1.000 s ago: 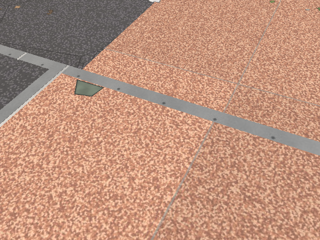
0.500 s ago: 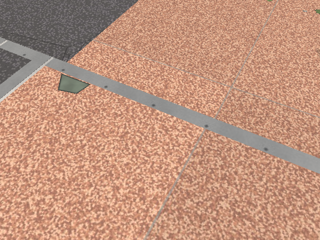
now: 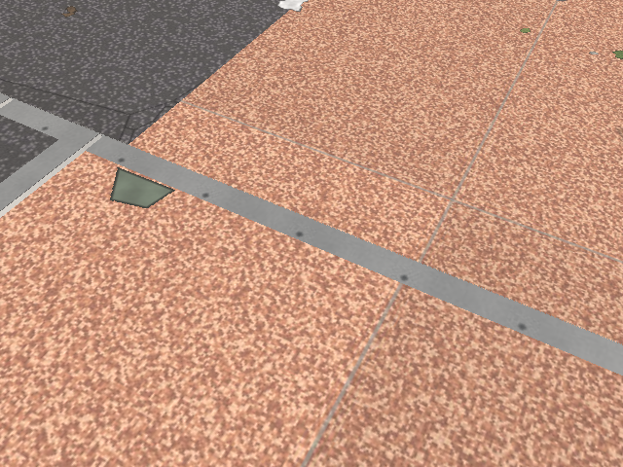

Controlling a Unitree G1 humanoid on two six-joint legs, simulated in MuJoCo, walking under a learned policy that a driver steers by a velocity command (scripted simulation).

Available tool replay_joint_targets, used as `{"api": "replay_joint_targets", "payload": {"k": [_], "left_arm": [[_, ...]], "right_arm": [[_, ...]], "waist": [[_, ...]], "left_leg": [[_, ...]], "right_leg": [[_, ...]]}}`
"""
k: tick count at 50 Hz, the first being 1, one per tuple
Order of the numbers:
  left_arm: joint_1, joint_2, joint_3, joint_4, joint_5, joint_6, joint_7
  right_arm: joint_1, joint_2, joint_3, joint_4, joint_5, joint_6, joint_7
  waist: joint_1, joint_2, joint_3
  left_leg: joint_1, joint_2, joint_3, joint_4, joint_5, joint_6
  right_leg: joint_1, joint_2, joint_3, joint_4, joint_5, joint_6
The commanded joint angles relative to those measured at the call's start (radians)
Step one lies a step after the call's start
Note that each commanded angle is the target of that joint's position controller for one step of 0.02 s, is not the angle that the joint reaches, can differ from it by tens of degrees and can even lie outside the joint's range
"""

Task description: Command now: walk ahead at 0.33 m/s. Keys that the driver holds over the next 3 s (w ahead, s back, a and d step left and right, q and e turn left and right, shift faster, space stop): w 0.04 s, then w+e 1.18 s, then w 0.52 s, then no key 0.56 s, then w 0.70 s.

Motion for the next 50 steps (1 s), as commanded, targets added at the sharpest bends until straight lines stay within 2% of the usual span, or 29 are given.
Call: {"api": "replay_joint_targets", "payload": {"k": [1,2,3,4,5,6,7,8,9,10,11,13,17,21,25,28,30,31,32,33,34,35,36,37,38,39,41,44,50], "left_arm": [[0.076,0.126,0.023,-0.007,0.004,-0.019,-0.006],[0.039,0.132,0.024,-0.017,0.001,-0.022,-0.009],[-0.017,0.134,0.022,-0.033,-0.01,-0.028,-0.013],[-0.032,0.137,0.02,-0.037,-0.014,-0.033,-0.019],[-0.041,0.128,0.013,-0.049,-0.016,-0.041,-0.028],[0.0,0.023,-0.011,-0.097,-0.03,-0.041,-0.034],[-0.082,0.085,0.012,-0.119,-0.013,-0.032,-0.038],[-0.121,0.078,0.015,-0.15,-0.013,-0.025,-0.044],[-0.139,0.064,0.015,-0.156,-0.012,-0.024,-0.049],[-0.114,0.043,0.018,-0.151,-0.012,-0.019,-0.048],[-0.08,0.032,0.021,-0.146,-0.003,-0.008,-0.05],[-0.077,0.027,0.029,-0.156,-0.001,0.013,-0.056],[-0.231,0.045,0.043,-0.224,-0.006,0.035,-0.07],[-0.402,0.033,0.039,-0.294,-0.006,0.029,-0.085],[-0.526,0.028,0.032,-0.353,-0.004,0.024,-0.097],[-0.494,0.053,0.044,-0.356,0.0,0.023,-0.092],[-0.363,0.086,0.061,-0.324,0.003,0.024,-0.085],[-0.27,0.113,0.074,-0.297,0.005,0.02,-0.082],[-0.147,0.15,0.094,-0.26,0.013,0.012,-0.073],[-0.103,0.235,0.119,-0.255,0.018,0.009,-0.063],[-0.129,0.316,0.134,-0.283,0.01,0.02,-0.067],[-0.141,0.288,0.126,-0.278,-0.007,0.029,-0.06],[-0.19,0.246,0.113,-0.278,-0.014,0.026,-0.053],[-0.229,0.202,0.101,-0.281,-0.013,0.017,-0.051],[-0.255,0.181,0.093,-0.287,-0.02,0.007,-0.044],[-0.265,0.164,0.084,-0.29,-0.025,-0.004,-0.039],[-0.223,0.181,0.082,-0.282,-0.037,-0.024,-0.038],[-0.151,0.208,0.086,-0.279,-0.036,-0.028,-0.039],[-0.032,0.218,0.083,-0.292,-0.029,-0.017,-0.034]], "right_arm": [[-0.179,-0.069,-0.02,-0.138,0.012,-0.037,0.013],[-0.137,-0.06,-0.022,-0.135,0.016,-0.037,0.017],[-0.032,-0.049,-0.026,-0.109,0.022,-0.037,0.017],[0.134,-0.068,-0.045,-0.05,0.024,-0.037,0.014],[0.303,-0.142,-0.073,-0.008,0.009,-0.039,0.002],[0.406,-0.251,-0.091,-0.013,-0.016,-0.041,-0.004],[0.328,-0.218,-0.078,-0.019,0.0,-0.027,-0.004],[0.178,-0.205,-0.068,-0.056,0.002,-0.025,-0.008],[0.087,-0.163,-0.054,-0.08,0.007,-0.033,-0.005],[0.048,-0.136,-0.041,-0.086,0.005,-0.042,-0.004],[0.04,-0.103,-0.028,-0.082,0.005,-0.051,-0.009],[0.077,-0.099,-0.022,-0.074,0.002,-0.067,-0.017],[0.143,-0.112,-0.019,-0.064,0.0,-0.083,-0.024],[0.176,-0.095,-0.01,-0.063,0.0,-0.089,-0.031],[0.221,-0.118,-0.015,-0.051,0.002,-0.088,-0.041],[0.221,-0.151,-0.024,-0.048,0.001,-0.08,-0.05],[0.195,-0.185,-0.036,-0.061,-0.004,-0.066,-0.054],[0.183,-0.203,-0.043,-0.074,-0.003,-0.058,-0.048],[0.161,-0.215,-0.048,-0.09,0.001,-0.053,-0.037],[0.154,-0.153,-0.037,-0.126,-0.002,-0.054,-0.027],[0.139,-0.104,-0.031,-0.218,0.02,-0.062,-0.006],[0.001,-0.167,-0.039,-0.246,0.011,-0.077,-0.001],[-0.02,-0.165,-0.036,-0.263,0.019,-0.091,0.002],[0.005,-0.162,-0.036,-0.244,0.016,-0.095,-0.004],[0.019,-0.155,-0.036,-0.242,-0.002,-0.08,-0.006],[0.045,-0.143,-0.033,-0.239,-0.018,-0.058,-0.003],[0.031,-0.135,-0.033,-0.255,-0.03,-0.024,0.006],[-0.094,-0.14,-0.029,-0.311,-0.028,-0.005,0.013],[-0.318,-0.151,-0.018,-0.408,-0.02,-0.004,0.02]], "waist": [[0.009,-0.04,0.23],[-0.025,-0.047,0.208],[-0.09,-0.041,0.17],[-0.164,-0.001,0.097],[-0.235,0.077,0.007],[-0.225,0.297,-0.124],[-0.19,0.194,-0.101],[-0.112,0.123,0.024],[-0.084,0.057,0.082],[-0.045,0.053,0.102],[-0.018,0.068,0.103],[-0.006,0.07,0.091],[-0.018,0.087,0.115],[-0.042,0.091,0.138],[-0.067,0.1,0.139],[-0.036,0.129,0.085],[0.026,0.166,0.004],[0.06,0.169,-0.052],[0.126,0.129,-0.112],[0.126,0.002,-0.182],[0.059,-0.162,-0.249],[0.079,0.015,-0.154],[0.042,0.045,-0.064],[-0.01,0.123,-0.012],[-0.043,0.132,-0.003],[-0.066,0.108,-0.013],[-0.076,0.079,-0.015],[-0.041,0.029,0.014],[0.039,-0.021,0.022]], "left_leg": [[-0.275,0.02,0.007,-0.015,0.025,0.005],[-0.146,-0.006,0.029,-0.058,0.064,0.014],[0.086,-0.049,0.058,-0.134,0.127,0.026],[0.337,-0.093,0.067,-0.191,0.178,0.038],[0.566,0.012,-0.076,-0.266,0.094,0.065],[0.65,0.361,-0.598,-0.52,-0.196,0.155],[0.506,0.406,-0.782,-0.644,-0.28,0.179],[0.379,0.406,-0.656,-0.634,-0.301,0.157],[0.276,0.368,-0.525,-0.65,-0.178,0.129],[0.22,0.321,-0.407,-0.657,-0.066,0.093],[0.181,0.288,-0.315,-0.658,0.033,0.072],[0.192,0.269,-0.207,-0.66,0.169,0.063],[0.274,0.254,-0.077,-0.68,0.296,0.051],[0.316,0.234,0.032,-0.67,0.461,0.045],[0.399,0.25,0.111,-0.637,0.658,0.038],[0.492,0.262,0.168,-0.497,1.072,0.022],[0.519,0.273,0.187,-0.285,1.287,0.026],[0.492,0.278,0.18,-0.123,1.252,0.032],[0.382,0.261,0.188,0.115,1.07,0.013],[0.127,0.191,0.168,0.435,0.423,-0.01],[-0.265,-0.043,0.015,0.749,-0.137,-0.057],[-0.385,0.03,-0.128,0.729,-0.016,-0.043],[-0.38,0.069,-0.127,0.649,0.083,-0.037],[-0.316,0.102,-0.127,0.556,0.125,-0.043],[-0.252,0.121,-0.133,0.496,0.128,-0.057],[-0.199,0.13,-0.135,0.454,0.13,-0.074],[-0.191,0.131,-0.118,0.388,0.128,-0.105],[-0.268,0.13,-0.092,0.269,0.231,-0.133],[-0.368,0.081,-0.093,0.038,0.381,-0.133]], "right_leg": [[-0.024,-0.316,0.228,-0.138,0.413,-0.181],[-0.103,-0.289,0.179,-0.105,0.499,-0.159],[-0.236,-0.245,0.12,-0.023,0.641,-0.129],[-0.342,-0.193,0.073,0.141,0.774,-0.102],[-0.5,-0.128,0.019,0.394,0.704,-0.067],[-0.654,0.009,-0.05,0.791,0.106,-0.022],[-0.681,0.008,0.097,0.963,-0.023,-0.048],[-0.721,-0.057,0.105,0.994,0.057,-0.065],[-0.704,-0.093,0.103,0.946,0.128,-0.071],[-0.662,-0.111,0.099,0.899,0.154,-0.071],[-0.623,-0.121,0.095,0.866,0.164,-0.061],[-0.627,-0.114,0.078,0.849,0.2,-0.052],[-0.791,-0.122,0.051,0.771,0.309,-0.04],[-0.827,-0.106,0.0,0.548,0.412,-0.025],[-0.76,-0.076,-0.09,0.337,0.425,-0.047],[-0.651,-0.007,-0.147,0.283,0.339,-0.102],[-0.516,0.054,-0.163,0.279,0.232,-0.152],[-0.405,0.078,-0.151,0.241,0.196,-0.176],[-0.216,0.079,-0.101,0.133,0.212,-0.206],[-0.006,-0.151,0.201,0.108,0.106,-0.266],[0.192,-0.374,0.803,-0.06,0.063,-0.438],[0.129,-0.353,0.713,-0.127,0.074,-0.391],[0.013,-0.334,0.59,-0.137,0.176,-0.35],[-0.096,-0.286,0.49,-0.144,0.341,-0.303],[-0.17,-0.234,0.405,-0.142,0.455,-0.275],[-0.214,-0.198,0.348,-0.146,0.524,-0.261],[-0.242,-0.158,0.298,-0.144,0.63,-0.255],[-0.248,-0.127,0.281,-0.156,0.65,-0.225],[-0.109,-0.118,0.327,-0.115,0.7,-0.184]]}}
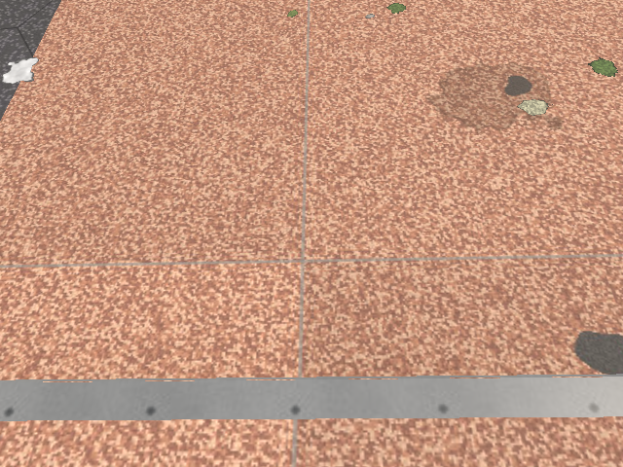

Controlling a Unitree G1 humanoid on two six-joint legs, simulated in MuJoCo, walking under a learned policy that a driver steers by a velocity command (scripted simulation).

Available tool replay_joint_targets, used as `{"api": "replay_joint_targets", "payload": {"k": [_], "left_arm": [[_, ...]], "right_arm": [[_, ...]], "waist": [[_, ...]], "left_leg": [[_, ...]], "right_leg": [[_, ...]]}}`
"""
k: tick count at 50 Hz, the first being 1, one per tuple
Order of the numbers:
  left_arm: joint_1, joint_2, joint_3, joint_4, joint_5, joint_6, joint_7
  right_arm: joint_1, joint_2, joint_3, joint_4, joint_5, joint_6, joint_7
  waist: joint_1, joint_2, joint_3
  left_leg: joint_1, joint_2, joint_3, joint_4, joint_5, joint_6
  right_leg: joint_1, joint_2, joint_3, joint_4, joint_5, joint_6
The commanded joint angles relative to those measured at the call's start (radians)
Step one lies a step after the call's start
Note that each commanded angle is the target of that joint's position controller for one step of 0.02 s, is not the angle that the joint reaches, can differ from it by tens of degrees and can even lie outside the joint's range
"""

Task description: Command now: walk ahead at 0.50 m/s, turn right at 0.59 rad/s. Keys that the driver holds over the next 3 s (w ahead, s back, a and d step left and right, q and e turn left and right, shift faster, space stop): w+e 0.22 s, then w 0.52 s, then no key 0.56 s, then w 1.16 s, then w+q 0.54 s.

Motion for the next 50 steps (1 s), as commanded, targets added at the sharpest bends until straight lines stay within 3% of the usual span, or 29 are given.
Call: {"api": "replay_joint_targets", "payload": {"k": [1,4,6,8,9,10,11,12,13,14,15,17,21,24,28,31,33,35,36,37,38,39,40,41,42,46,47,49,50], "left_arm": [[0.089,0.148,0.028,-0.045,0.004,-0.005,0.009],[0.113,0.162,0.03,-0.057,0.014,-0.003,0.016],[0.081,0.181,0.035,-0.075,0.017,-0.004,0.023],[0.004,0.213,0.042,-0.103,0.019,-0.01,0.02],[-0.022,0.221,0.044,-0.111,0.013,-0.015,0.009],[-0.009,0.152,0.026,-0.139,0.002,-0.022,-0.002],[0.119,0.037,0.004,-0.168,-0.029,-0.018,-0.001],[0.137,0.129,0.011,-0.152,0.005,-0.009,0.006],[0.068,0.145,0.016,-0.143,0.02,0.0,0.002],[0.005,0.133,0.011,-0.151,0.027,0.003,-0.007],[-0.011,0.113,0.008,-0.156,0.029,0.008,-0.017],[0.0,0.094,0.003,-0.156,0.036,0.029,-0.031],[-0.094,0.086,-0.005,-0.192,0.04,0.042,-0.04],[-0.215,0.074,-0.019,-0.231,0.04,0.039,-0.047],[-0.357,0.042,-0.045,-0.27,0.032,0.025,-0.055],[-0.418,0.063,-0.041,-0.295,0.027,0.017,-0.054],[-0.398,0.075,-0.037,-0.296,0.03,0.01,-0.047],[-0.234,0.088,-0.025,-0.243,0.043,-0.006,-0.034],[-0.067,0.135,-0.008,-0.192,0.061,-0.015,-0.022],[0.057,0.236,0.016,-0.187,0.078,-0.017,-0.008],[0.051,0.26,0.027,-0.177,0.029,-0.001,-0.004],[-0.021,0.203,0.013,-0.181,0.01,0.003,-0.004],[-0.077,0.144,-0.005,-0.184,0.01,-0.006,-0.006],[-0.12,0.097,-0.019,-0.178,0.009,-0.014,-0.008],[-0.146,0.072,-0.028,-0.172,0.004,-0.018,-0.006],[-0.15,0.095,-0.027,-0.145,0.001,-0.03,-0.002],[-0.149,0.094,-0.028,-0.132,0.005,-0.027,0.001],[-0.146,0.097,-0.031,-0.124,0.011,-0.021,0.003],[-0.13,0.099,-0.031,-0.113,0.016,-0.021,0.002]], "right_arm": [[-0.127,-0.067,-0.005,-0.108,0.004,-0.013,0.004],[-0.197,-0.073,0.005,-0.151,0.013,-0.025,0.008],[-0.163,-0.094,0.003,-0.16,0.018,-0.033,0.006],[0.021,-0.14,-0.015,-0.113,0.023,-0.044,-0.008],[0.173,-0.166,-0.027,-0.073,0.023,-0.055,-0.02],[0.326,-0.226,-0.042,-0.065,-0.001,-0.063,-0.039],[0.322,-0.309,-0.055,-0.082,-0.027,-0.058,-0.042],[0.275,-0.262,-0.056,-0.084,-0.003,-0.042,-0.034],[0.199,-0.161,-0.033,-0.092,0.006,-0.039,-0.032],[0.164,-0.102,-0.017,-0.085,0.007,-0.043,-0.025],[0.172,-0.09,-0.012,-0.069,0.004,-0.049,-0.022],[0.208,-0.096,-0.012,-0.033,0.014,-0.068,-0.015],[0.272,-0.121,-0.02,0.006,0.027,-0.097,-0.002],[0.306,-0.121,-0.02,0.026,0.035,-0.09,-0.001],[0.364,-0.141,-0.024,0.054,0.039,-0.08,-0.001],[0.405,-0.167,-0.029,0.074,0.035,-0.067,-0.005],[0.412,-0.179,-0.031,0.085,0.032,-0.054,-0.01],[0.406,-0.174,-0.027,0.095,0.039,-0.039,-0.015],[0.404,-0.144,-0.016,0.081,0.04,-0.037,-0.016],[0.421,-0.066,0.007,0.018,0.058,-0.041,-0.009],[0.436,-0.112,-0.011,0.017,0.043,-0.038,-0.013],[0.381,-0.151,-0.024,0.024,0.033,-0.032,-0.02],[0.358,-0.118,-0.015,0.024,0.04,-0.035,-0.019],[0.368,-0.094,-0.011,0.041,0.043,-0.027,-0.023],[0.379,-0.086,-0.009,0.047,0.029,-0.014,-0.023],[0.379,-0.068,-0.013,0.055,0.014,0.03,-0.01],[0.362,-0.051,-0.005,0.053,0.008,0.038,-0.01],[0.337,-0.047,0.001,0.058,0.012,0.045,-0.012],[0.339,-0.059,-0.001,0.067,0.012,0.05,-0.014]], "waist": [[0.021,-0.107,-0.002],[0.04,-0.121,0.007],[0.009,-0.132,0.002],[-0.082,-0.131,-0.065],[-0.161,-0.083,-0.144],[-0.209,-0.002,-0.284],[-0.116,0.23,-0.397],[-0.096,0.181,-0.37],[-0.08,0.062,-0.194],[-0.08,-0.01,-0.104],[-0.069,0.019,-0.074],[-0.045,0.071,-0.054],[-0.043,0.056,-0.039],[-0.061,0.044,-0.013],[-0.104,0.051,0.005],[-0.121,0.05,0.022],[-0.11,0.061,0.009],[-0.032,0.031,-0.068],[0.029,-0.021,-0.183],[0.06,-0.211,-0.328],[0.04,-0.288,-0.345],[0.01,-0.169,-0.206],[-0.022,-0.125,-0.124],[-0.063,-0.103,-0.088],[-0.091,-0.124,-0.07],[-0.13,-0.113,-0.11],[-0.13,-0.113,-0.113],[-0.122,-0.131,-0.117],[-0.116,-0.144,-0.126]], "left_leg": [[-0.053,-0.059,0.042,-0.095,0.06,0.003],[-0.029,-0.093,0.043,-0.202,0.051,0.024],[0.08,-0.108,0.027,-0.285,0.03,0.049],[0.371,-0.161,0.038,-0.344,-0.047,0.084],[0.57,-0.154,0.042,-0.408,-0.014,0.104],[0.813,0.037,-0.144,-0.422,-0.191,0.142],[1.039,0.334,-0.605,-0.501,-0.195,0.242],[0.948,0.326,-0.795,-0.584,-0.348,0.287],[0.786,0.274,-0.624,-0.61,-0.391,0.271],[0.665,0.207,-0.453,-0.623,-0.296,0.249],[0.603,0.157,-0.341,-0.638,-0.188,0.225],[0.525,0.109,-0.219,-0.663,-0.015,0.216],[0.551,0.114,-0.128,-0.71,0.104,0.245],[0.574,0.092,-0.061,-0.743,0.102,0.243],[0.565,0.067,0.012,-0.733,0.163,0.227],[0.648,0.098,-0.003,-0.703,0.233,0.218],[0.711,0.117,-0.002,-0.641,0.329,0.207],[0.707,0.081,0.051,-0.438,0.492,0.174],[0.588,0.038,0.089,-0.23,0.381,0.152],[0.285,-0.074,0.151,0.107,-0.044,0.108],[0.102,-0.177,0.076,0.288,-0.449,0.101],[0.058,-0.119,0.005,0.333,-0.402,0.104],[0.1,-0.095,-0.006,0.297,-0.349,0.101],[0.156,-0.066,-0.006,0.23,-0.325,0.094],[0.204,-0.055,-0.003,0.182,-0.313,0.081],[0.287,-0.094,0.021,0.121,-0.22,0.048],[0.312,-0.097,0.038,0.096,-0.187,0.04],[0.352,-0.105,0.07,0.059,-0.087,0.042],[0.363,-0.093,0.06,0.08,-0.034,0.053]], "right_leg": [[0.065,-0.25,0.207,-0.017,0.498,-0.093],[0.118,-0.27,0.247,0.024,0.543,-0.097],[0.11,-0.283,0.271,0.059,0.573,-0.071],[0.027,-0.255,0.256,0.196,0.739,-0.022],[-0.022,-0.2,0.216,0.383,0.738,0.002],[-0.161,-0.138,0.171,0.657,0.462,0.02],[-0.463,0.016,0.071,0.948,-0.342,0.055],[-0.565,-0.047,0.065,1.062,-0.29,0.047],[-0.585,-0.097,0.047,1.07,-0.186,0.053],[-0.565,-0.126,0.033,1.014,-0.118,0.058],[-0.538,-0.145,0.032,0.97,-0.099,0.064],[-0.482,-0.154,0.026,0.918,-0.092,0.074],[-0.574,-0.159,0.028,0.82,-0.015,0.086],[-0.622,-0.192,-0.016,0.661,0.093,0.106],[-0.517,-0.206,-0.123,0.423,0.183,0.112],[-0.493,-0.192,-0.143,0.326,0.136,0.092],[-0.445,-0.172,-0.152,0.274,0.066,0.067],[-0.216,-0.128,-0.164,0.163,0.084,0.028],[0.029,-0.198,-0.081,0.171,0.055,-0.01],[0.318,-0.485,0.303,0.121,-0.094,-0.097],[0.331,-0.588,0.573,0.013,0.045,-0.168],[0.231,-0.542,0.408,0.035,0.246,-0.154],[0.108,-0.498,0.262,0.032,0.489,-0.134],[0.025,-0.444,0.154,0.019,0.627,-0.097],[-0.035,-0.409,0.09,0.007,0.698,-0.073],[-0.092,-0.373,-0.024,-0.012,0.89,-0.075],[-0.113,-0.359,-0.062,-0.006,0.923,-0.069],[-0.145,-0.324,-0.119,0.007,0.903,-0.053],[-0.143,-0.348,-0.108,0.011,0.893,-0.058]]}}
Over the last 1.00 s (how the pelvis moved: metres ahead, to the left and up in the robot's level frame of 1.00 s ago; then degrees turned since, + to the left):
0.47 -0.06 0.02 -29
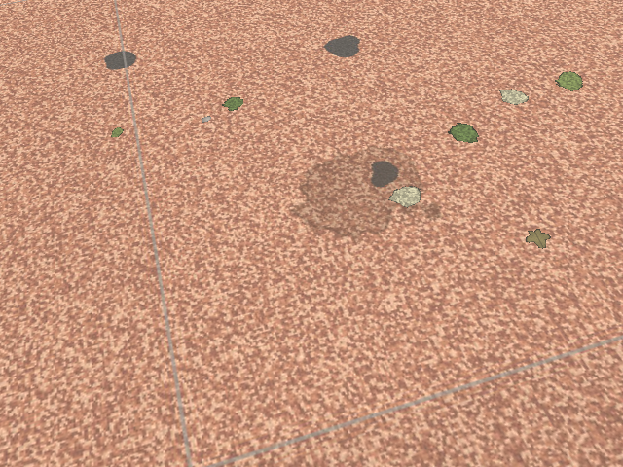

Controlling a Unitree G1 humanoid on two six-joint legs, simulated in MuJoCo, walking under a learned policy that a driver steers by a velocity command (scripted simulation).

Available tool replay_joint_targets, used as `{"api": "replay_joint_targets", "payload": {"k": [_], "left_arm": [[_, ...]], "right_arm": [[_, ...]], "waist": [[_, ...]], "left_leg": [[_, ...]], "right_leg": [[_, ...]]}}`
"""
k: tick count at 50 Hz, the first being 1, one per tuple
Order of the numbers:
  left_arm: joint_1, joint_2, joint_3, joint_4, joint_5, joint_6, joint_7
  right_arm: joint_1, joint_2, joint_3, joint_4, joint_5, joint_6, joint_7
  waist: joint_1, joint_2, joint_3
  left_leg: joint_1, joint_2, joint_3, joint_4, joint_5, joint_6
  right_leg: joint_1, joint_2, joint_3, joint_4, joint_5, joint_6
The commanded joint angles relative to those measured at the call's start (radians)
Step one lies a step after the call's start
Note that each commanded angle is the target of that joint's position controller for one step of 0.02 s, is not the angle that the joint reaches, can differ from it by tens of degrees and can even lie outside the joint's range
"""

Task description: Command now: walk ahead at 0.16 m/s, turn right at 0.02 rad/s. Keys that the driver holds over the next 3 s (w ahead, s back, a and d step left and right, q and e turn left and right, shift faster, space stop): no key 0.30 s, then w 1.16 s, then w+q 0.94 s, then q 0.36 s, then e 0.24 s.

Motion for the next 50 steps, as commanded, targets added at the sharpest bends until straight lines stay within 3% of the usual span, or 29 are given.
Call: {"api": "replay_joint_targets", "payload": {"k": [1,5,7,8,9,10,11,12,13,15,17,20,22,24,26,27,28,29,30,31,33,35,38,40,43,45,48,49,50], "left_arm": [[-0.025,0.124,0.022,-0.046,0.004,-0.012,0.004],[-0.025,0.116,0.011,-0.024,0.011,0.006,0.012],[-0.039,0.113,0.007,-0.018,0.015,0.013,0.017],[-0.038,0.111,0.006,-0.008,0.004,0.023,0.02],[-0.046,0.112,0.007,0.002,-0.006,0.029,0.027],[-0.009,0.099,0.007,0.007,-0.006,0.03,0.033],[0.081,0.081,0.008,0.019,-0.01,0.034,0.033],[0.114,0.043,-0.001,0.055,-0.016,0.045,0.035],[0.095,0.049,-0.002,0.065,-0.014,0.056,0.037],[0.005,0.088,0.006,0.069,-0.009,0.067,0.028],[-0.017,0.102,0.014,0.075,0.0,0.067,0.012],[-0.028,0.081,0.016,0.089,0.012,0.055,0.001],[-0.031,0.064,0.015,0.092,0.012,0.041,-0.002],[-0.012,0.068,0.019,0.103,0.012,0.024,-0.002],[0.063,0.084,0.027,0.134,0.009,0.009,0.001],[0.118,0.109,0.036,0.157,0.005,0.001,0.005],[0.185,0.16,0.054,0.181,-0.009,-0.007,0.01],[0.22,0.2,0.066,0.193,-0.011,-0.01,0.009],[0.232,0.179,0.06,0.192,0.002,-0.012,0.008],[0.216,0.162,0.055,0.189,0.007,-0.014,0.008],[0.192,0.138,0.048,0.189,0.015,-0.021,0.016],[0.187,0.127,0.04,0.187,0.009,-0.031,0.02],[0.199,0.127,0.031,0.206,0.006,-0.057,0.025],[0.141,0.123,0.026,0.195,0.009,-0.063,0.027],[0.149,0.11,0.017,0.206,0.002,-0.065,0.034],[0.174,0.111,0.014,0.217,0.007,-0.059,0.039],[0.252,0.121,0.015,0.239,0.025,-0.043,0.043],[0.278,0.128,0.018,0.248,0.031,-0.037,0.046],[0.289,0.146,0.021,0.252,0.037,-0.031,0.046]], "right_arm": [[0.151,-0.043,-0.006,0.017,0.0,0.019,-0.005],[0.099,-0.044,0.002,0.024,-0.007,0.02,-0.02],[0.115,-0.031,0.01,0.045,-0.002,0.013,-0.025],[0.084,-0.005,0.02,0.033,0.006,0.003,-0.028],[0.114,0.008,0.026,0.052,0.007,-0.009,-0.033],[0.155,-0.048,0.016,0.073,0.007,-0.024,-0.041],[0.172,-0.119,0.003,0.085,0.015,-0.031,-0.048],[0.13,-0.079,0.019,0.077,0.03,-0.032,-0.045],[0.079,-0.049,0.031,0.071,0.029,-0.034,-0.039],[0.005,-0.03,0.038,0.063,0.02,-0.033,-0.026],[0.063,-0.099,0.009,0.094,0.033,-0.021,-0.026],[0.112,-0.109,-0.015,0.118,0.024,-0.008,-0.015],[0.121,-0.105,-0.024,0.124,0.021,-0.014,-0.009],[0.099,-0.109,-0.035,0.12,0.022,-0.027,-0.005],[0.05,-0.098,-0.039,0.107,0.024,-0.038,-0.002],[0.008,-0.074,-0.035,0.088,0.026,-0.042,0.001],[-0.048,-0.04,-0.028,0.059,0.024,-0.047,0.003],[-0.109,-0.064,-0.033,0.031,0.009,-0.046,0.001],[-0.139,-0.094,-0.043,0.027,0.0,-0.044,-0.003],[-0.109,-0.08,-0.042,0.04,0.005,-0.044,0.0],[-0.1,-0.067,-0.042,0.051,0.003,-0.043,0.014],[-0.101,-0.062,-0.043,0.056,-0.002,-0.035,0.027],[-0.232,-0.067,-0.049,0.012,0.012,-0.043,0.031],[-0.267,-0.045,-0.039,-0.01,0.005,-0.045,0.043],[-0.32,-0.032,-0.028,-0.033,0.005,-0.047,0.054],[-0.352,-0.044,-0.026,-0.048,0.011,-0.045,0.054],[-0.419,-0.043,-0.017,-0.061,0.001,-0.055,0.047],[-0.405,-0.045,-0.015,-0.053,-0.005,-0.061,0.042],[-0.339,-0.058,-0.02,-0.03,-0.011,-0.072,0.034]], "waist": [[-0.051,-0.144,-0.129],[-0.033,-0.124,-0.082],[-0.029,-0.141,-0.07],[-0.022,-0.143,-0.034],[-0.044,-0.112,-0.034],[-0.03,-0.035,-0.05],[0.024,0.092,-0.08],[0.023,0.119,-0.084],[0.03,0.117,-0.064],[0.031,0.074,-0.038],[0.006,0.084,-0.042],[-0.015,0.054,0.058],[-0.013,0.049,0.09],[0.005,0.025,0.077],[0.041,-0.012,0.058],[0.058,-0.089,0.056],[0.08,-0.222,0.061],[0.105,-0.263,0.118],[0.107,-0.157,0.131],[0.078,-0.097,0.111],[0.051,-0.09,0.076],[0.034,-0.098,0.048],[0.039,-0.106,0.088],[0.025,-0.114,0.095],[0.042,-0.109,0.104],[0.065,-0.101,0.13],[0.132,-0.058,0.147],[0.141,-0.054,0.141],[0.114,-0.047,0.108]], "left_leg": [[0.18,0.003,0.02,0.029,0.116,0.01],[0.214,0.002,0.023,-0.055,0.024,0.026],[0.267,-0.008,0.029,-0.159,-0.031,0.035],[0.263,-0.033,0.055,-0.333,-0.077,0.03],[0.349,-0.032,0.057,-0.49,0.085,0.028],[0.445,0.049,-0.037,-0.55,0.429,0.031],[0.511,0.179,-0.154,-0.515,0.818,0.092],[0.482,0.25,-0.222,-0.528,0.929,0.187],[0.423,0.253,-0.239,-0.563,0.811,0.206],[0.342,0.165,-0.174,-0.601,0.547,0.131],[0.383,0.093,-0.156,-0.639,0.094,0.125],[0.379,0.153,-0.258,-0.728,-0.308,0.191],[0.378,0.194,-0.301,-0.75,-0.331,0.224],[0.385,0.198,-0.286,-0.726,-0.219,0.227],[0.352,0.151,-0.207,-0.632,-0.079,0.202],[0.283,0.072,-0.117,-0.52,-0.037,0.166],[0.122,-0.05,0.029,-0.332,-0.058,0.11],[-0.113,-0.088,0.098,-0.196,-0.22,0.079],[-0.201,-0.042,0.038,-0.09,-0.263,0.072],[-0.204,-0.015,0.01,-0.051,-0.222,0.066],[-0.197,0.019,-0.008,-0.016,-0.1,0.053],[-0.182,0.007,0.01,0.014,-0.01,0.039],[-0.255,0.009,-0.015,-0.105,0.153,0.022],[-0.124,-0.002,0.018,-0.262,0.351,0.017],[0.006,0.021,0.027,-0.394,0.564,0.051],[-0.002,0.029,0.038,-0.447,0.597,0.075],[-0.047,0.021,0.069,-0.549,0.543,0.077],[-0.019,0.013,0.071,-0.58,0.516,0.076],[0.044,0.004,0.068,-0.616,0.482,0.086]], "right_leg": [[-0.045,-0.253,0.067,-0.019,0.792,-0.12],[-0.031,-0.276,0.087,0.033,0.771,-0.137],[-0.028,-0.273,0.1,0.085,0.761,-0.132],[-0.004,-0.237,0.1,0.104,0.707,-0.114],[-0.017,-0.218,0.102,0.146,0.626,-0.086],[-0.053,-0.175,0.091,0.209,0.461,-0.038],[-0.088,-0.101,0.06,0.263,0.113,0.0],[-0.09,-0.052,0.052,0.239,-0.163,0.025],[-0.05,-0.059,0.069,0.183,-0.212,0.032],[0.063,-0.075,0.087,0.091,-0.065,0.034],[0.031,-0.046,0.047,0.134,-0.147,0.023],[-0.112,-0.027,0.015,0.189,-0.276,-0.005],[-0.142,-0.041,0.015,0.198,-0.268,-0.023],[-0.109,-0.051,0.026,0.166,-0.245,-0.036],[-0.02,-0.065,0.068,0.091,-0.234,-0.054],[0.058,-0.107,0.169,0.015,-0.251,-0.075],[0.203,-0.22,0.356,-0.095,-0.207,-0.117],[0.336,-0.344,0.491,-0.15,-0.053,-0.173],[0.362,-0.384,0.485,-0.147,0.08,-0.202],[0.369,-0.374,0.432,-0.141,0.162,-0.198],[0.375,-0.339,0.334,-0.152,0.236,-0.161],[0.347,-0.299,0.261,-0.154,0.331,-0.136],[0.342,-0.256,0.207,-0.174,0.304,-0.1],[0.202,-0.192,0.143,-0.162,0.245,-0.084],[0.093,-0.197,0.123,-0.119,0.178,-0.07],[0.107,-0.205,0.124,-0.06,0.152,-0.073],[0.224,-0.2,0.133,0.078,0.216,-0.071],[0.252,-0.194,0.136,0.147,0.279,-0.068],[0.282,-0.186,0.137,0.258,0.392,-0.069]]}}
Over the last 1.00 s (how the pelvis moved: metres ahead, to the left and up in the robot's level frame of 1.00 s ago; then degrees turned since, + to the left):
0.47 -0.06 0.00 -14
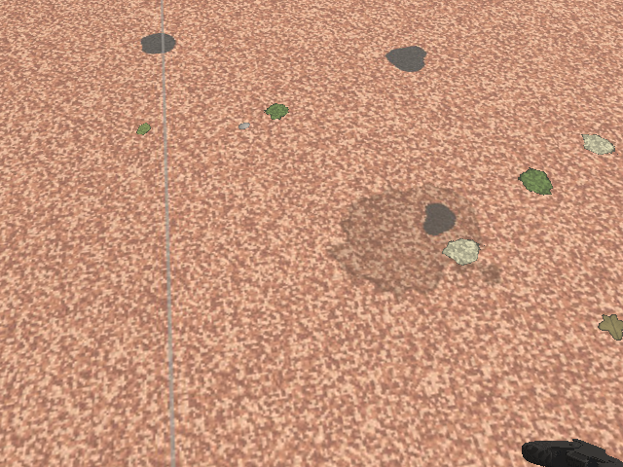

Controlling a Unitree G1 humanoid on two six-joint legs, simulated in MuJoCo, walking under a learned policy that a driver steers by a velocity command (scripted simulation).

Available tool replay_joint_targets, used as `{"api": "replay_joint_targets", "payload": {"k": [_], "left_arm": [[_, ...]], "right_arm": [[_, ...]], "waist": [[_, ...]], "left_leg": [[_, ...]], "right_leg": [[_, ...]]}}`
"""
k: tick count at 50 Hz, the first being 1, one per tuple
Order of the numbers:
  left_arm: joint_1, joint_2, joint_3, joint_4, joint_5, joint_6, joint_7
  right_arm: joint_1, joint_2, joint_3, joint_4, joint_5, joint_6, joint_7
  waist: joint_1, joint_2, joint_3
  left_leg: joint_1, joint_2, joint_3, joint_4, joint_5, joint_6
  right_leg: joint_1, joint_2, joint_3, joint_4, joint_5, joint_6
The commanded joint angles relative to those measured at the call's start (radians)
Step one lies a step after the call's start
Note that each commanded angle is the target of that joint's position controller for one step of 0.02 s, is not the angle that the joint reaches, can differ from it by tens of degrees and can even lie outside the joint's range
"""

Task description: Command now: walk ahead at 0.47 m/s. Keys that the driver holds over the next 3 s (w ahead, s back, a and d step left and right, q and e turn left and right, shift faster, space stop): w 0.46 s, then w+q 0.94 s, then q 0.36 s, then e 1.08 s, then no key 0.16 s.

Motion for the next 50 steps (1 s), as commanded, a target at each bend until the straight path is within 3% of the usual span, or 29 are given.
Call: {"api": "replay_joint_targets", "payload": {"k": [1,2,3,4,5,6,7,8,9,10,11,12,13,16,19,22,24,25,26,27,28,29,30,31,33,37,43,47,50], "left_arm": [[0.121,0.171,0.032,0.019,0.015,0.016,0.007],[0.098,0.173,0.035,0.021,0.007,0.027,0.008],[0.081,0.136,0.032,0.023,-0.007,0.027,0.006],[0.171,0.042,0.03,0.02,-0.05,0.02,0.013],[0.178,0.13,0.043,-0.009,-0.107,0.004,0.019],[0.06,0.15,0.042,-0.042,-0.093,0.011,0.018],[-0.093,0.141,0.038,-0.069,-0.045,0.015,0.003],[-0.143,0.127,0.041,-0.082,-0.016,0.023,-0.018],[-0.12,0.107,0.041,-0.077,0.011,0.043,-0.032],[-0.122,0.085,0.042,-0.081,0.025,0.054,-0.045],[-0.151,0.03,0.03,-0.095,0.017,0.066,-0.055],[-0.165,0.017,0.026,-0.104,0.018,0.07,-0.063],[-0.185,0.019,0.024,-0.116,0.018,0.072,-0.065],[-0.292,0.025,0.01,-0.16,-0.007,0.057,-0.07],[-0.415,0.048,0.008,-0.194,-0.015,0.056,-0.067],[-0.503,0.074,0.017,-0.232,-0.013,0.052,-0.064],[-0.49,0.079,0.025,-0.237,-0.009,0.042,-0.061],[-0.423,0.085,0.032,-0.217,-0.008,0.033,-0.057],[-0.271,0.099,0.044,-0.166,-0.003,0.021,-0.048],[-0.08,0.173,0.068,-0.122,0.018,0.009,-0.035],[0.019,0.285,0.099,-0.113,0.029,0.015,-0.031],[-0.039,0.237,0.092,-0.121,-0.01,0.032,-0.036],[-0.156,0.182,0.076,-0.145,-0.017,0.035,-0.037],[-0.226,0.121,0.061,-0.156,-0.016,0.029,-0.04],[-0.254,0.072,0.048,-0.147,-0.02,0.013,-0.03],[-0.185,0.102,0.056,-0.126,-0.022,-0.019,-0.022],[-0.12,0.1,0.051,-0.111,-0.02,-0.022,-0.019],[-0.049,0.132,0.058,-0.093,-0.016,-0.013,-0.013],[-0.049,0.159,0.066,-0.095,-0.011,0.004,-0.002]], "right_arm": [[0.078,-0.104,-0.025,0.005,-0.012,-0.033,-0.023],[0.285,-0.13,-0.041,0.087,-0.019,-0.042,-0.032],[0.46,-0.185,-0.059,0.145,-0.035,-0.05,-0.031],[0.565,-0.237,-0.065,0.166,-0.047,-0.056,-0.021],[0.637,-0.234,-0.068,0.159,0.006,-0.048,-0.009],[0.552,-0.229,-0.074,0.141,0.01,-0.03,-0.026],[0.439,-0.136,-0.05,0.121,0.001,-0.026,-0.047],[0.374,-0.104,-0.036,0.105,-0.009,-0.033,-0.057],[0.385,-0.106,-0.031,0.115,-0.007,-0.042,-0.063],[0.37,-0.066,-0.014,0.133,0.01,-0.06,-0.06],[0.361,-0.074,-0.014,0.151,0.019,-0.074,-0.057],[0.359,-0.091,-0.018,0.156,0.018,-0.085,-0.052],[0.371,-0.091,-0.016,0.162,0.016,-0.089,-0.05],[0.374,-0.062,-0.005,0.16,0.022,-0.078,-0.04],[0.466,-0.082,-0.005,0.188,0.03,-0.065,-0.045],[0.536,-0.092,-0.006,0.215,0.015,-0.051,-0.054],[0.545,-0.099,-0.007,0.224,0.003,-0.042,-0.062],[0.534,-0.102,-0.007,0.223,0.001,-0.04,-0.063],[0.515,-0.101,-0.005,0.217,0.006,-0.039,-0.06],[0.499,-0.076,0.005,0.185,0.017,-0.044,-0.055],[0.6,0.026,0.027,0.161,0.058,-0.044,-0.049],[0.523,-0.09,-0.007,0.169,0.028,-0.033,-0.06],[0.453,-0.089,-0.015,0.145,0.023,-0.032,-0.057],[0.419,-0.065,-0.013,0.141,0.023,-0.031,-0.051],[0.435,-0.031,-0.016,0.149,0.004,-0.008,-0.041],[0.364,-0.004,-0.022,0.112,0.002,0.025,-0.025],[0.153,0.011,-0.012,0.025,0.004,0.028,-0.006],[0.048,-0.001,-0.006,-0.027,-0.004,0.025,0.007],[0.08,-0.027,-0.017,-0.032,-0.009,0.022,0.003]], "waist": [[-0.045,-0.05,0.039],[-0.143,-0.031,-0.042],[-0.221,0.004,-0.126],[-0.178,0.211,-0.303],[-0.241,0.154,-0.531],[-0.24,0.133,-0.474],[-0.222,0.031,-0.268],[-0.192,-0.017,-0.171],[-0.154,-0.025,-0.131],[-0.103,-0.064,-0.068],[-0.074,-0.035,-0.006],[-0.068,-0.005,0.004],[-0.064,0.023,0.0],[-0.075,0.045,-0.001],[-0.122,0.022,0.016],[-0.148,-0.003,0.06],[-0.14,-0.006,0.061],[-0.108,-0.004,0.033],[-0.044,-0.031,-0.039],[0.021,-0.091,-0.162],[0.0,-0.299,-0.316],[-0.003,-0.147,-0.271],[-0.046,-0.119,-0.122],[-0.073,-0.09,-0.045],[-0.127,-0.119,0.012],[-0.148,-0.093,0.009],[-0.117,-0.112,0.049],[-0.084,-0.116,0.062],[-0.113,-0.142,0.027]], "left_leg": [[0.135,-0.047,0.044,-0.067,-0.076,0.021],[0.359,-0.037,0.049,-0.092,-0.036,0.034],[0.634,0.049,-0.015,-0.024,0.112,0.061],[1.024,0.291,-0.18,0.36,0.799,0.116],[1.214,0.418,-0.405,0.328,0.731,0.229],[1.086,0.42,-0.484,0.137,0.135,0.288],[0.82,0.333,-0.435,-0.01,-0.172,0.249],[0.63,0.313,-0.391,-0.072,-0.252,0.231],[0.472,0.317,-0.395,-0.099,-0.192,0.238],[0.336,0.269,-0.323,-0.133,-0.181,0.189],[0.219,0.213,-0.25,-0.182,-0.168,0.161],[0.199,0.178,-0.204,-0.2,-0.11,0.157],[0.205,0.16,-0.164,-0.201,-0.034,0.155],[0.196,0.095,-0.051,-0.207,0.031,0.122],[0.323,0.127,-0.076,-0.229,-0.041,0.112],[0.485,0.173,-0.1,-0.201,-0.051,0.119],[0.534,0.18,-0.103,-0.126,0.052,0.111],[0.529,0.166,-0.099,-0.037,0.161,0.101],[0.478,0.123,-0.069,0.135,0.198,0.085],[0.298,0.069,-0.036,0.392,0.013,0.06],[-0.049,-0.099,0.057,0.779,-0.628,0.009],[-0.137,-0.089,-0.062,0.889,-0.79,0.021],[-0.176,-0.037,-0.087,0.894,-0.718,0.028],[-0.155,0.001,-0.09,0.843,-0.651,0.027],[-0.066,0.035,-0.088,0.774,-0.597,0.012],[-0.114,0.043,-0.067,0.736,-0.484,-0.016],[-0.15,0.028,0.007,0.435,-0.286,-0.031],[-0.125,0.002,0.074,0.293,-0.32,0.012],[-0.043,-0.06,0.12,0.251,-0.459,0.069]], "right_leg": [[-0.076,-0.205,0.098,0.306,1.002,-0.126],[-0.161,-0.173,0.076,0.563,1.002,-0.119],[-0.39,-0.102,0.044,0.901,0.681,-0.1],[-0.77,-0.001,0.043,1.335,-0.162,-0.065],[-0.937,0.001,0.179,1.371,-0.061,-0.062],[-1.042,-0.06,0.098,1.335,0.052,-0.044],[-1.048,-0.103,0.061,1.236,0.155,-0.033],[-0.988,-0.131,0.08,1.148,0.229,-0.038],[-0.887,-0.141,0.074,1.115,0.223,-0.036],[-0.814,-0.174,0.11,0.949,0.308,-0.035],[-0.762,-0.176,0.082,0.81,0.347,-0.015],[-0.737,-0.172,0.058,0.726,0.408,-0.004],[-0.729,-0.172,0.043,0.652,0.457,0.001],[-0.636,-0.156,-0.006,0.375,0.621,-0.011],[-0.667,-0.141,-0.023,0.274,0.671,-0.024],[-0.752,-0.136,-0.018,0.207,0.579,-0.043],[-0.707,-0.109,-0.028,0.155,0.487,-0.058],[-0.609,-0.079,-0.04,0.115,0.451,-0.066],[-0.414,-0.056,-0.048,0.043,0.479,-0.082],[-0.137,-0.205,0.12,0.027,0.457,-0.131],[0.148,-0.511,0.564,-0.067,0.367,-0.267],[0.05,-0.508,0.632,-0.139,0.277,-0.255],[-0.086,-0.473,0.487,-0.169,0.251,-0.227],[-0.207,-0.431,0.383,-0.216,0.297,-0.193],[-0.35,-0.36,0.213,-0.262,0.418,-0.128],[-0.345,-0.345,0.064,-0.289,0.594,-0.127],[-0.296,-0.303,-0.111,-0.275,0.734,-0.106],[-0.185,-0.345,-0.161,-0.234,0.842,-0.101],[-0.096,-0.361,-0.209,-0.095,1.196,-0.085]]}}
Over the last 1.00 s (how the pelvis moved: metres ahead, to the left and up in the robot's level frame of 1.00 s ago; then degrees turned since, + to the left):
0.28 0.03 -0.07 1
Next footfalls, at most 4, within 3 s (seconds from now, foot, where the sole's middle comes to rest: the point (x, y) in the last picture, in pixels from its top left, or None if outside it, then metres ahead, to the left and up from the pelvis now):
0.06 left None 0.20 0.10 -0.83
0.54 right None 0.47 -0.08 -0.83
1.06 left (297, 354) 0.71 0.16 -0.83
1.60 right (305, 238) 1.06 0.18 -0.83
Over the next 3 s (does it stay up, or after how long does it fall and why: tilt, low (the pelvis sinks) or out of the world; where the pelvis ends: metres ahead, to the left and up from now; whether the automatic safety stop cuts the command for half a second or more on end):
stays up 0.87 0.18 -0.05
